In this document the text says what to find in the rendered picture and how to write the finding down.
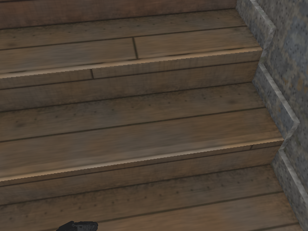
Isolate left robot hand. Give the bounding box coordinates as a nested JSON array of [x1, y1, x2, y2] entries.
[[56, 220, 98, 231]]

